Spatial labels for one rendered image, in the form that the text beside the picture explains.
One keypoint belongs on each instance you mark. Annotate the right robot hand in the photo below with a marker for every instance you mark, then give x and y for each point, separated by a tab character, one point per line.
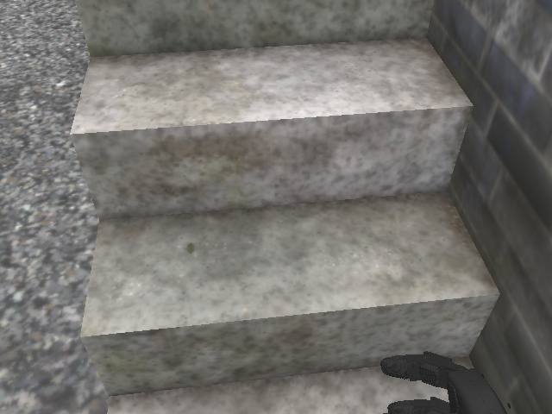
468	391

